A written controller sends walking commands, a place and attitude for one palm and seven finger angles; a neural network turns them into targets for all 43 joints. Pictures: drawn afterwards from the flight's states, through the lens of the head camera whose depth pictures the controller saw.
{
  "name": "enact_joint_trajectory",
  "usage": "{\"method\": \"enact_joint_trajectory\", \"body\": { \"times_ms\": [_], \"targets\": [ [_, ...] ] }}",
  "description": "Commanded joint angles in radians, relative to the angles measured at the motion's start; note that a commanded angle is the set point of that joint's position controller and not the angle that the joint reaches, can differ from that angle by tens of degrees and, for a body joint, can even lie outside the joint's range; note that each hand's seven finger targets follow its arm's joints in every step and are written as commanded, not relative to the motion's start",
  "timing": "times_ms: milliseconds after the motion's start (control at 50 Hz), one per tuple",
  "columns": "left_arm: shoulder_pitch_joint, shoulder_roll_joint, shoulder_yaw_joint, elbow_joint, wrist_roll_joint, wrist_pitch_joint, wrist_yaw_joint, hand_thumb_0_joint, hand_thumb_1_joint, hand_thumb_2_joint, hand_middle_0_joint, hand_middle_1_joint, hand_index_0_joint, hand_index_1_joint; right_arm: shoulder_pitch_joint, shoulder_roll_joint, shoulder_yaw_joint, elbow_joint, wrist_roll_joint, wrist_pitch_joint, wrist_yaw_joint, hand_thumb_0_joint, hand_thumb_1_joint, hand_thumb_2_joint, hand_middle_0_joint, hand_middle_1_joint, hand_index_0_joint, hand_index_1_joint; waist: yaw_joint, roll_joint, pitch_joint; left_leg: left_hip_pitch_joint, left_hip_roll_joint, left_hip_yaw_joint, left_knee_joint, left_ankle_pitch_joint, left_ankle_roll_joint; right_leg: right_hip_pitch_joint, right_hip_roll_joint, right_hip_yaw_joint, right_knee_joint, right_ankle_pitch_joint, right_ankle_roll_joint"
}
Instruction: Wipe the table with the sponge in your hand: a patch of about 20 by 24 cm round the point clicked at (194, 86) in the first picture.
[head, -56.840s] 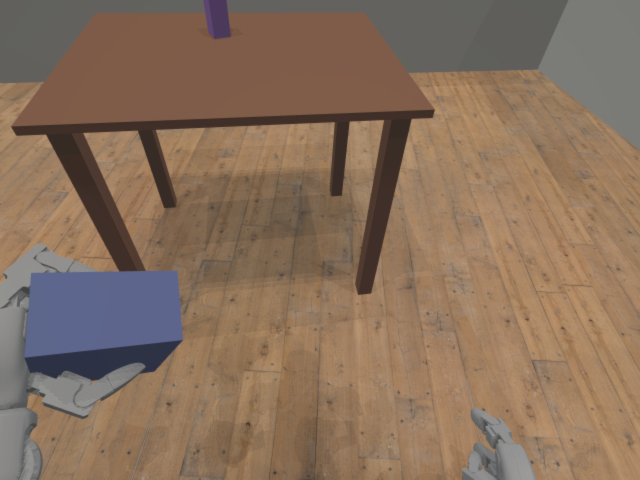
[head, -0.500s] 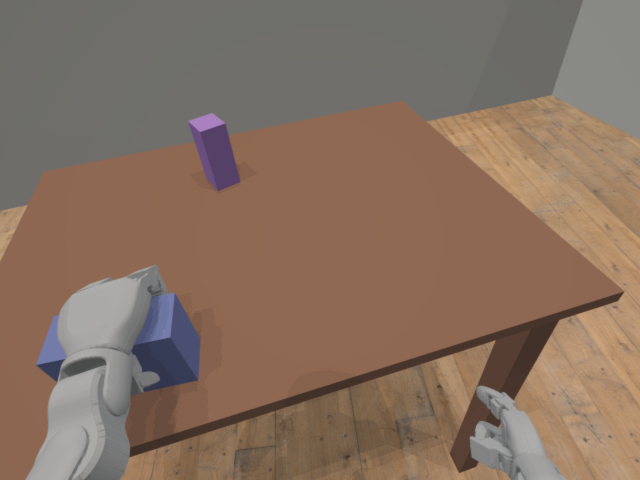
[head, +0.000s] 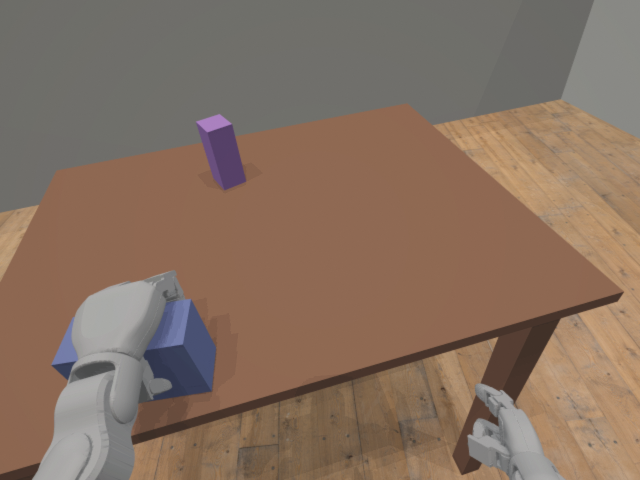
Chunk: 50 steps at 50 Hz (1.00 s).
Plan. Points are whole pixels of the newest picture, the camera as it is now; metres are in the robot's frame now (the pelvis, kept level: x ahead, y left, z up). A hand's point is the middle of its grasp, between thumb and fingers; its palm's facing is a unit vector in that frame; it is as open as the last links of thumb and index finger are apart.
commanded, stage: lift the sponge slowly off the table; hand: left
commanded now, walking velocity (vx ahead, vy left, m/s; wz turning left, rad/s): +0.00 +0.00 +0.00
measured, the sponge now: (149, 362) +0.21 +0.26 +0.06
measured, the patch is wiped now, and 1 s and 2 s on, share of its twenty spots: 1.00 1.00 1.00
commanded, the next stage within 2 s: bring the sponge back beside the body in 1.66 s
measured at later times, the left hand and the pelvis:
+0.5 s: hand (138, 331) +0.21 +0.24 +0.14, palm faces +0.13 -0.12 -0.99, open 10.4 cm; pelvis -0.02 -0.01 +0.00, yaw +0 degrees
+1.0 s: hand (139, 301) +0.22 +0.23 +0.18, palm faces +0.23 -0.17 -0.96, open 10.4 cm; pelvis -0.02 -0.01 +0.00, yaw +0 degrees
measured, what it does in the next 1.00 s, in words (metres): stands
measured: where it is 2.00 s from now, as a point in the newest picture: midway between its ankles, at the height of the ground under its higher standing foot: outside the picture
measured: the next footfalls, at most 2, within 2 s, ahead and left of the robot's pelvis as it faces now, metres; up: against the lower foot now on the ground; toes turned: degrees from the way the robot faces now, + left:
none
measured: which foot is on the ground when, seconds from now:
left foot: down 0.00-1.00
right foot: down 0.00-1.00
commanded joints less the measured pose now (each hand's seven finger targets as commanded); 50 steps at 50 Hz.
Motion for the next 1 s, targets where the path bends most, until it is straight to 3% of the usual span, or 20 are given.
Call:
{"method": "enact_joint_trajectory", "body": {
  "times_ms": [0,40,60,140,340,400,440,460,520,540,560,640,680,740,800,840,860,940,960,980],
  "targets": [
    [-0.184,0.152,0.126,-0.185,-0.001,-0.012,0.040,0.000,0.100,1.300,-1.200,-1.600,-1.200,-1.600,-0.269,-0.080,-0.021,-0.200,-0.006,-0.081,-0.002,0.000,-0.900,-0.900,0.200,0.300,0.200,0.300,0.013,-0.073,-0.126,-0.011,-0.019,-0.059,-0.062,0.224,0.040,0.061,0.016,0.060,-0.085,0.132,-0.048],
    [-0.208,0.228,0.195,-0.228,0.004,-0.015,0.047,0.000,0.100,1.300,-1.200,-1.600,-1.200,-1.600,-0.293,-0.080,-0.020,-0.201,-0.003,-0.083,-0.005,0.000,-0.900,-0.900,0.200,0.300,0.200,0.300,0.019,-0.061,-0.129,-0.003,-0.020,-0.068,-0.062,0.214,0.037,0.062,0.023,0.106,-0.091,0.108,-0.056],
    [-0.222,0.181,0.155,-0.229,-0.002,-0.011,0.049,0.000,0.100,1.300,-1.200,-1.600,-1.200,-1.600,-0.279,-0.072,-0.015,-0.213,-0.007,-0.087,-0.006,0.000,-0.900,-0.900,0.200,0.300,0.200,0.300,0.020,-0.073,-0.145,-0.010,-0.026,-0.054,-0.054,0.225,0.041,0.076,0.012,0.076,-0.084,0.125,-0.052],
    [-0.252,0.246,0.209,-0.246,-0.002,-0.015,0.053,0.000,0.100,1.300,-1.200,-1.600,-1.200,-1.600,-0.300,-0.076,-0.015,-0.202,-0.005,-0.086,-0.012,0.000,-0.900,-0.900,0.200,0.300,0.200,0.300,0.018,-0.040,-0.135,0.008,-0.027,-0.063,-0.062,0.206,0.036,0.063,0.019,0.119,-0.107,0.085,-0.057],
    [-0.380,0.248,0.188,-0.177,-0.018,-0.011,0.016,0.000,0.100,1.300,-1.200,-1.600,-1.200,-1.600,-0.317,-0.078,-0.007,-0.188,0.002,-0.102,-0.040,0.000,-0.900,-0.900,0.200,0.300,0.200,0.300,-0.006,-0.048,-0.095,0.005,-0.036,-0.055,-0.074,0.103,0.034,0.010,0.005,0.136,-0.156,-0.058,-0.049],
    [-0.401,0.216,0.150,-0.139,-0.019,-0.017,0.005,0.000,0.100,1.300,-1.200,-1.600,-1.200,-1.600,-0.305,-0.079,-0.005,-0.181,-0.007,-0.109,-0.044,0.000,-0.900,-0.900,0.200,0.300,0.200,0.300,0.000,-0.037,-0.110,-0.003,-0.037,-0.054,-0.079,0.112,0.034,0.028,-0.002,0.102,-0.147,-0.024,-0.049],
    [-0.399,0.291,0.221,-0.170,-0.011,-0.022,0.006,0.000,0.100,1.300,-1.200,-1.600,-1.200,-1.600,-0.315,-0.083,-0.007,-0.185,-0.004,-0.113,-0.045,0.000,-0.900,-0.900,0.200,0.300,0.200,0.300,0.011,-0.052,-0.148,0.003,-0.038,-0.063,-0.080,0.119,0.032,0.052,0.003,0.138,-0.140,-0.032,-0.053],
    [-0.391,0.253,0.193,-0.153,-0.016,-0.017,0.002,0.000,0.100,1.300,-1.200,-1.600,-1.200,-1.600,-0.312,-0.074,-0.004,-0.196,-0.008,-0.113,-0.046,0.000,-0.900,-0.900,0.200,0.300,0.200,0.300,0.018,-0.068,-0.147,-0.009,-0.039,-0.052,-0.075,0.121,0.034,0.057,-0.006,0.108,-0.135,-0.030,-0.049],
    [-0.429,0.281,0.217,-0.116,-0.016,-0.016,0.003,0.000,0.100,1.300,-1.200,-1.600,-1.200,-1.600,-0.303,-0.080,-0.005,-0.176,-0.007,-0.103,-0.044,0.000,-0.900,-0.900,0.200,0.300,0.200,0.300,0.010,-0.085,-0.119,-0.014,-0.036,-0.054,-0.085,0.113,0.029,0.034,-0.006,0.112,-0.148,-0.037,-0.045],
    [-0.445,0.304,0.241,-0.141,-0.016,-0.014,0.005,0.000,0.100,1.300,-1.200,-1.600,-1.200,-1.600,-0.319,-0.081,-0.004,-0.187,-0.001,-0.107,-0.046,0.000,-0.900,-0.900,0.200,0.300,0.200,0.300,0.012,-0.053,-0.119,-0.014,-0.036,-0.058,-0.091,0.092,0.026,0.034,0.002,0.142,-0.150,-0.062,-0.053],
    [-0.441,0.252,0.203,-0.133,-0.031,-0.010,0.003,0.000,0.100,1.300,-1.200,-1.600,-1.200,-1.600,-0.316,-0.074,-0.002,-0.199,-0.006,-0.109,-0.046,0.000,-0.900,-0.900,0.200,0.300,0.200,0.300,0.018,-0.067,-0.128,-0.025,-0.037,-0.047,-0.079,0.103,0.029,0.047,-0.009,0.115,-0.140,-0.043,-0.051],
    [-0.508,0.287,0.225,-0.124,-0.037,0.001,0.002,0.000,0.100,1.300,-1.200,-1.600,-1.200,-1.600,-0.325,-0.078,0.001,-0.194,0.006,-0.104,-0.049,0.000,-0.900,-0.900,0.200,0.300,0.200,0.300,0.007,-0.035,-0.112,-0.021,-0.036,-0.053,-0.099,0.072,0.023,0.025,0.000,0.130,-0.149,-0.076,-0.051],
    [-0.540,0.245,0.178,-0.094,-0.041,0.006,-0.003,0.000,0.100,1.300,-1.200,-1.600,-1.200,-1.600,-0.316,-0.073,0.005,-0.189,0.006,-0.110,-0.053,0.000,-0.900,-0.900,0.200,0.300,0.200,0.300,0.001,-0.045,-0.113,-0.025,-0.038,-0.046,-0.094,0.067,0.025,0.016,-0.010,0.110,-0.151,-0.080,-0.046],
    [-0.544,0.285,0.211,-0.148,-0.035,0.006,-0.007,0.000,0.100,1.300,-1.200,-1.600,-1.200,-1.600,-0.325,-0.080,0.000,-0.198,0.006,-0.111,-0.054,0.000,-0.900,-0.900,0.200,0.300,0.200,0.300,0.010,-0.014,-0.160,-0.010,-0.036,-0.058,-0.103,0.081,0.024,0.051,0.000,0.127,-0.133,-0.047,-0.055],
    [-0.483,0.244,0.185,-0.166,-0.052,0.010,-0.017,0.000,0.100,1.300,-1.200,-1.600,-1.200,-1.600,-0.320,-0.077,-0.001,-0.204,-0.001,-0.109,-0.042,0.000,-0.900,-0.900,0.200,0.300,0.200,0.300,0.022,-0.037,-0.170,-0.013,-0.031,-0.059,-0.095,0.146,0.026,0.078,-0.005,0.088,-0.116,0.035,-0.053],
    [-0.497,0.290,0.229,-0.203,-0.047,0.013,-0.017,0.000,0.100,1.300,-1.200,-1.600,-1.200,-1.600,-0.327,-0.080,-0.002,-0.207,0.004,-0.109,-0.041,0.000,-0.900,-0.900,0.200,0.300,0.200,0.300,0.018,-0.049,-0.180,-0.005,-0.028,-0.066,-0.097,0.149,0.024,0.075,0.005,0.120,-0.114,0.027,-0.056],
    [-0.488,0.247,0.194,-0.218,-0.053,0.015,-0.019,0.000,0.100,1.300,-1.200,-1.600,-1.200,-1.600,-0.325,-0.072,0.003,-0.218,-0.001,-0.109,-0.037,0.000,-0.900,-0.900,0.200,0.300,0.200,0.300,0.027,-0.044,-0.188,-0.013,-0.028,-0.056,-0.091,0.167,0.026,0.087,-0.003,0.084,-0.102,0.055,-0.055],
    [-0.473,0.299,0.251,-0.260,-0.065,0.024,-0.014,0.000,0.100,1.300,-1.200,-1.600,-1.200,-1.600,-0.333,-0.077,-0.001,-0.218,0.006,-0.098,-0.031,0.000,-0.900,-0.900,0.200,0.300,0.200,0.300,0.026,-0.035,-0.167,-0.008,-0.021,-0.066,-0.101,0.163,0.022,0.074,0.008,0.120,-0.109,0.048,-0.059],
    [-0.475,0.247,0.208,-0.249,-0.075,0.029,-0.017,0.000,0.100,1.300,-1.200,-1.600,-1.200,-1.600,-0.326,-0.069,0.004,-0.226,0.002,-0.095,-0.033,0.000,-0.900,-0.900,0.200,0.300,0.200,0.300,0.026,-0.061,-0.153,-0.020,-0.023,-0.056,-0.095,0.160,0.026,0.070,0.001,0.092,-0.107,0.046,-0.056],
    [-0.485,0.282,0.236,-0.228,-0.073,0.029,-0.013,0.000,0.100,1.300,-1.200,-1.600,-1.200,-1.600,-0.314,-0.072,0.003,-0.213,0.006,-0.093,-0.032,0.000,-0.900,-0.900,0.200,0.300,0.200,0.300,0.020,-0.074,-0.136,-0.020,-0.022,-0.059,-0.099,0.158,0.023,0.050,0.000,0.096,-0.116,0.035,-0.051]
  ]
}}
